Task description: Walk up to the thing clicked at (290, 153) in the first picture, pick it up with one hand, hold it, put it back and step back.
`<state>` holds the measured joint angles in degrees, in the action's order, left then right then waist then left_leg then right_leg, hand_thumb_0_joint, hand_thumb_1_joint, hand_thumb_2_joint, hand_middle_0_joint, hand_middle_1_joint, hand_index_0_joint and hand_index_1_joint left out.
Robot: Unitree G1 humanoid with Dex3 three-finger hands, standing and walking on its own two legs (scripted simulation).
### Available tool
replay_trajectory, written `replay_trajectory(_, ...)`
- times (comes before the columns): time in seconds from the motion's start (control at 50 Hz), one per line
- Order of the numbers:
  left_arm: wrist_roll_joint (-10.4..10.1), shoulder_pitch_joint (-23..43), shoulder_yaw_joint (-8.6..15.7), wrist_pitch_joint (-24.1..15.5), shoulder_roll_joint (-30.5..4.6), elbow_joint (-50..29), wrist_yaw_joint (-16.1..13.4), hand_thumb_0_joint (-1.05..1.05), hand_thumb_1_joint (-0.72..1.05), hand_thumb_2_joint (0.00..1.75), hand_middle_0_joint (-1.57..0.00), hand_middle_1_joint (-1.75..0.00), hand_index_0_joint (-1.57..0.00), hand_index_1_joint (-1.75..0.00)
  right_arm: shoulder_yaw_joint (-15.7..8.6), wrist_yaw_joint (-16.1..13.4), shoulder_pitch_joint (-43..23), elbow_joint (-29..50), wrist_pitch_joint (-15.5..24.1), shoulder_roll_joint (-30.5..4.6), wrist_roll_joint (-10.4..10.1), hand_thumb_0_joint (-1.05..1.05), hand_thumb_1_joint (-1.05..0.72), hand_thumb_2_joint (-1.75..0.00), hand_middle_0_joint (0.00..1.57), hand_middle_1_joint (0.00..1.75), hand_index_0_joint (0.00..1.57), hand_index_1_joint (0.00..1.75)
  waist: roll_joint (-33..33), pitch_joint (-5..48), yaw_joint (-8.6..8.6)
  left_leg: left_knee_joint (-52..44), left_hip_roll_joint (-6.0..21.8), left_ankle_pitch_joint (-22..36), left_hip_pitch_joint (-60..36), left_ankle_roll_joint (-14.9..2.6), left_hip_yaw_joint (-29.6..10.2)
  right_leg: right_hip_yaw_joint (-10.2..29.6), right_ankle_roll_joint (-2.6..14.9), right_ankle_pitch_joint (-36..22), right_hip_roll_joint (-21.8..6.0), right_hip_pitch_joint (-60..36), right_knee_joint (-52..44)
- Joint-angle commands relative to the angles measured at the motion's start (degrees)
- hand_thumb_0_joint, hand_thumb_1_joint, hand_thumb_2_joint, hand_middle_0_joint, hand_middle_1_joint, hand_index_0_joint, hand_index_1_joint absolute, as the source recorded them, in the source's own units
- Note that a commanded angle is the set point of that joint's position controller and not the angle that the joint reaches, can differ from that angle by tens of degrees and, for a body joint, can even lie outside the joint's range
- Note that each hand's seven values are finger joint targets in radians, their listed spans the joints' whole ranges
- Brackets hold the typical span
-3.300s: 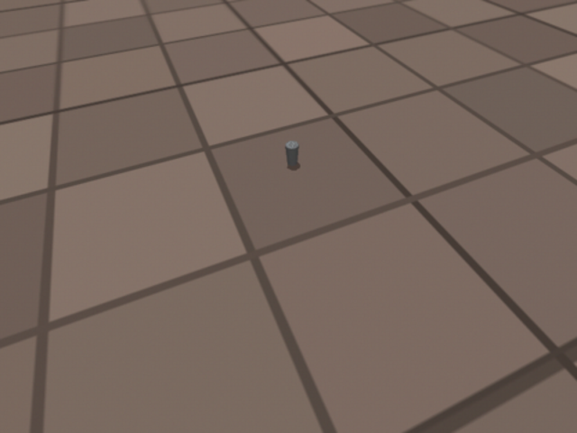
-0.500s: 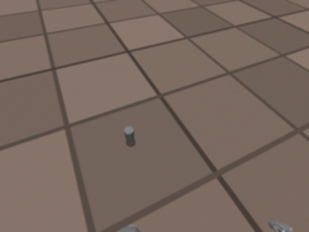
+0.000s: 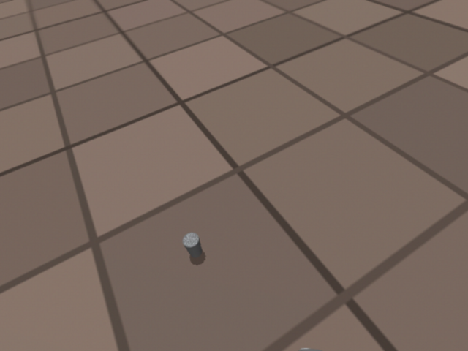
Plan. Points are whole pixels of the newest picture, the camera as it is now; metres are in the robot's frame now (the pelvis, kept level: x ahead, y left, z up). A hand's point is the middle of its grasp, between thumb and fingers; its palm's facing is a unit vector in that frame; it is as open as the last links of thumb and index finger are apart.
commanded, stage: walk up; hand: left
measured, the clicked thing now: (193, 246) +0.67 +0.27 -0.70
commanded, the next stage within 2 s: none
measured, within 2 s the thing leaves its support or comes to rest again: neither
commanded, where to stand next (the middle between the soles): +0.33 +0.06 m, yaw -1 degrees
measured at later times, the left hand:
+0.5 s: hand out of the picture +0.17 +0.34 -0.16, palm faces -0.04 -0.94 -0.34, open 7.4 cm
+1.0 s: hand (122, 263) +0.34 +0.29 -0.12, palm faces -0.07 -0.92 -0.38, open 7.4 cm
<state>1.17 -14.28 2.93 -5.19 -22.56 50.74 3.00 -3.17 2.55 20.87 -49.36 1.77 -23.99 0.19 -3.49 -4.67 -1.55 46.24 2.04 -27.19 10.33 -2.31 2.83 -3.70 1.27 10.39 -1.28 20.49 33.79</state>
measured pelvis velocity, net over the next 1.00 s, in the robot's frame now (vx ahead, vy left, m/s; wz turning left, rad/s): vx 0.24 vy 0.04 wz -0.02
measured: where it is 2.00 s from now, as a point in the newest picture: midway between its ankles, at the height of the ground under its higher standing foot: (243, 336)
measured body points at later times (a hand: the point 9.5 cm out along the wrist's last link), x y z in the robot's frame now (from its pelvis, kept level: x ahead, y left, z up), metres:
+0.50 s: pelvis +0.14 +0.06 +0.00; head +0.15 +0.09 +0.45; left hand +0.17 +0.39 -0.13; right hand +0.22 -0.27 -0.08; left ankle +0.21 +0.17 -0.72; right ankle +0.11 -0.09 -0.67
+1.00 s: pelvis +0.24 +0.04 +0.00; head +0.27 +0.02 +0.45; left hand +0.35 +0.34 -0.10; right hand +0.30 -0.26 -0.13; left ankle +0.22 +0.17 -0.68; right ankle +0.32 -0.06 -0.72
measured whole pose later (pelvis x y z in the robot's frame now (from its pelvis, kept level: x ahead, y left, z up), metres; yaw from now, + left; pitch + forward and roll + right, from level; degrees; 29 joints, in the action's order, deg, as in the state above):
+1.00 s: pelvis +0.24 +0.04 +0.00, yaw -1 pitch -3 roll +2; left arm 1.1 -10.0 1.1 -2.5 -20.4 50.9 1.7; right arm -1.0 0.7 14.4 -51.5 1.0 -21.7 -0.1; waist -1.2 -7.3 0.0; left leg 53.0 0.5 -32.8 18.8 -2.2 2.3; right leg -1.8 3.3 11.4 -1.2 20.2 34.5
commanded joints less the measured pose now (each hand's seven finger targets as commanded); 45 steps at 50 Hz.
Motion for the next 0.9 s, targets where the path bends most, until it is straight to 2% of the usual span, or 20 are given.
replay_trajectory(0.0,-1.65,-7.89,5.32,-0.97,-18.64,-3.04,-2.08,0.0,0.9,0.9,-0.2,-0.3,-0.2,-0.3,-3.01,-1.11,-1.68,4.87,1.8,-13.21,0.3,0.0,-0.9,-0.9,0.2,0.3,0.2,0.3,9.93,2.54,5.45,18.28,1.2,-2.05,26.78,-0.51,-6.77,34.18,15.01,11.55,-22.5,-19.23,-19.23)
replay_trajectory(0.04,-1.74,-5.21,4.22,-1.23,-16.03,-3.7,-2.32,0.0,0.9,0.9,-0.2,-0.3,-0.2,-0.3,-2.82,-0.48,0.24,3.3,1.53,-11.54,-0.27,0.0,-0.9,-0.9,0.2,0.3,0.2,0.3,9.44,1.34,2.94,15.35,2.24,3.11,23.2,-0.28,-7.63,21.73,11.21,2.99,-16.68,-15.17,-18.44)
replay_trajectory(0.08,-1.56,-4.84,3.84,-1.51,-15.35,-3.7,-2.33,0.0,0.9,0.9,-0.2,-0.3,-0.2,-0.3,-2.76,0.12,1.3,2.54,1.04,-10.26,0.05,0.0,-0.9,-0.9,0.2,0.3,0.2,0.3,11.48,1.53,2.13,12.43,1.66,7.61,19.81,0.2,-6.01,15.2,9.6,-2.49,-13.05,-11.65,-18.31)
replay_trajectory(0.2,-0.61,-4.09,4.47,-1.37,-16.74,-5.91,-1.68,0.0,0.9,0.9,-0.2,-0.3,-0.2,-0.3,-3.66,1.59,-4.22,3.62,0.78,-9.91,1.1,0.0,-0.9,-0.9,0.2,0.3,0.2,0.3,12.79,-0.74,3.37,-2.01,3.79,12.85,17.77,2.8,-2.68,10.76,11.04,13.69,-12.85,-6.04,-21.57)
replay_trajectory(0.26,-0.57,-3.57,4.47,-1.14,-17.42,-6.35,-1.43,0.0,0.9,0.9,-0.2,-0.3,-0.2,-0.3,-3.81,1.87,-6.19,3.98,1.5,-9.64,1.2,0.0,-0.9,-0.9,0.2,0.3,0.2,0.3,12.65,-1.45,3.17,-8.28,4.0,15.54,13.24,2.76,-2.19,10.53,10.63,15.99,-13.36,-2.87,-20.31)
replay_trajectory(0.32,-0.69,-2.02,4.22,-0.64,-17.6,-6.37,-1.35,0.0,0.9,0.9,-0.2,-0.3,-0.2,-0.3,-4.35,1.67,-3.11,2.34,2.3,-10.02,1.28,0.0,-0.9,-0.9,0.2,0.3,0.2,0.3,9.1,1.12,0.71,-13.34,2.19,16.49,3.39,1.83,0.42,8.96,9.42,17.37,-13.02,0.38,-14.34)
replay_trajectory(0.36,-0.3,-2.6,2.94,-0.18,-14.33,-6.56,-1.45,0.0,0.9,0.9,-0.2,-0.3,-0.2,-0.3,-5.32,0.71,4.08,-0.17,2.91,-12.04,1.57,0.0,-0.9,-0.9,0.2,0.3,0.2,0.3,1.74,4.83,-3.13,-15.45,0.06,10.7,-8.41,0.46,0.18,5.93,6.94,13.46,-9.4,5.63,-0.7)
replay_trajectory(0.38,-0.53,-5.38,1.7,0.06,-10.72,-6.54,-1.32,0.0,0.9,0.9,-0.2,-0.3,-0.2,-0.3,-6.36,0.05,7.62,-0.77,3.32,-15.46,1.9,0.0,-0.9,-0.9,0.2,0.3,0.2,0.3,-10.94,6.04,-4.73,-23.91,6.25,-3.4,-13.91,-2.08,-10.68,0.97,4.87,11.26,-4.28,12.22,16.09)
replay_trajectory(0.4,-1.34,-7.82,0.68,0.41,-7.26,-6.39,-1.33,0.0,0.9,0.9,-0.2,-0.3,-0.2,-0.3,-6.65,-0.37,6.62,1.19,3.8,-18.81,2.04,0.0,-0.9,-0.9,0.2,0.3,0.2,0.3,-17.17,3.98,-2.95,-33.01,17.98,-10.86,-14.17,-5.47,-35.06,1.51,1.37,17.9,3.8,22.39,27.55)
replay_trajectory(0.42,-0.98,-7.19,2.41,1.02,-13.79,-4.64,-2.29,0.0,0.9,0.9,-0.2,-0.3,-0.2,-0.3,-6.69,-0.31,4.72,2.19,3.64,-19.55,0.47,0.0,-0.9,-0.9,0.2,0.3,0.2,0.3,-10.08,2.5,-2.87,-34.76,22.09,-12.13,-8.99,-9.6,-39.46,6.24,2.07,19.62,0.71,20.44,31.5)
replay_trajectory(0.44,-0.78,-5.59,2.53,1.04,-15.55,-4.49,-2.61,0.0,0.9,0.9,-0.2,-0.3,-0.2,-0.3,-6.51,-0.42,3.05,2.47,3.32,-18.75,0.16,0.0,-0.9,-0.9,0.2,0.3,0.2,0.3,-8.08,-0.42,-2.01,-34.38,22.07,-8.83,-4.47,-10.59,-37.69,8.14,2.36,18.11,-1.29,19.76,33.0)
replay_trajectory(0.5,-1.68,-8.56,2.61,1.22,-14.61,-1.56,-1.91,0.0,0.9,0.9,-0.2,-0.3,-0.2,-0.3,-4.27,-1.09,-1.44,3.71,3.98,-13.57,0.18,0.0,-0.9,-0.9,0.2,0.3,0.2,0.3,-5.47,-1.1,0.98,-32.25,13.27,13.23,-1.27,-5.04,-16.82,9.98,1.17,9.22,-3.3,13.69,27.35)
replay_trajectory(0.54,-1.47,-9.19,2.55,1.75,-13.32,-0.95,-1.39,0.0,0.9,0.9,-0.2,-0.3,-0.2,-0.3,-4.28,-1.22,-0.62,3.63,4.36,-13.41,-0.05,0.0,-0.9,-0.9,0.2,0.3,0.2,0.3,-6.02,1.21,1.1,-31.24,12.03,19.41,-1.61,-6.25,-12.69,7.67,0.15,6.38,-2.93,11.1,25.97)
replay_trajectory(0.62,-0.99,-4.98,2.22,2.36,-11.99,-2.0,-1.05,0.0,0.9,0.9,-0.2,-0.3,-0.2,-0.3,-4.13,-1.64,-0.32,4.28,4.05,-13.01,0.22,0.0,-0.9,-0.9,0.2,0.3,0.2,0.3,-4.94,-0.33,0.2,-32.9,11.51,20.35,-2.06,-7.85,-8.7,6.71,-1.59,3.44,-3.0,11.86,18.56)
replay_trajectory(0.74,-0.9,-0.45,1.21,2.1,-8.09,-2.28,-2.14,0.0,0.9,0.9,-0.2,-0.3,-0.2,-0.3,-2.89,-2.6,-1.76,4.02,2.68,-11.53,0.14,0.0,-0.9,-0.9,0.2,0.3,0.2,0.3,-3.59,1.59,0.56,-21.89,11.22,51.64,-0.45,-8.45,-2.44,1.44,-0.62,-0.81,-1.46,1.09,5.32)
replay_trajectory(0.78,-0.78,0.03,1.31,2.04,-8.04,-1.3,-2.64,0.0,0.9,0.9,-0.2,-0.3,-0.2,-0.3,-2.69,-2.81,-2.59,3.53,1.91,-11.89,-0.27,0.0,-0.9,-0.9,0.2,0.3,0.2,0.3,-2.23,3.5,0.78,-17.88,10.85,48.13,0.46,-7.63,-3.14,0.87,0.04,-1.63,-0.12,-3.28,0.86)
replay_trajectory(0.82,-0.51,-2.74,1.69,1.77,-9.42,0.47,-3.04,0.0,0.9,0.9,-0.2,-0.3,-0.2,-0.3,-1.77,-2.87,-3.98,3.42,1.25,-10.09,-1.0,0.0,-0.9,-0.9,0.2,0.3,0.2,0.3,1.95,5.8,2.9,-11.45,7.75,35.63,2.98,-4.35,-2.29,2.25,1.68,-7.98,-0.11,-11.67,-6.5)
replay_trajectory(0.84,-0.25,-3.32,2.39,1.43,-12.21,0.5,-3.32,0.0,0.9,0.9,-0.2,-0.3,-0.2,-0.3,-0.91,-2.88,-3.18,3.29,1.26,-8.05,-1.24,0.0,-0.9,-0.9,0.2,0.3,0.2,0.3,7.47,8.53,3.42,-6.32,5.58,26.91,5.69,-2.29,-0.77,7.18,3.33,-17.06,-4.88,-16.66,-7.85)
replay_trajectory(0.86,0.01,-6.47,3.92,1.04,-16.05,-1.05,-3.04,0.0,0.9,0.9,-0.2,-0.3,-0.2,-0.3,-0.33,-2.56,-0.15,4.54,1.68,-6.6,-1.17,0.0,-0.9,-0.9,0.2,0.3,0.2,0.3,16.47,14.35,4.04,4.82,1.02,9.16,10.88,-1.43,1.45,21.67,8.2,-9.02,-13.89,-23.26,-9.63)
replay_trajectory(0.88,-0.52,-4.82,3.99,1.28,-17.38,-1.07,-2.93,0.0,0.9,0.9,-0.2,-0.3,-0.2,-0.3,-0.72,-2.76,0.94,2.96,0.93,-8.0,-0.63,0.0,-0.9,-0.9,0.2,0.3,0.2,0.3,16.34,11.04,4.13,10.08,-3.4,-8.59,17.16,-0.58,0.08,31.94,14.02,0.17,-20.34,-20.77,-14.71)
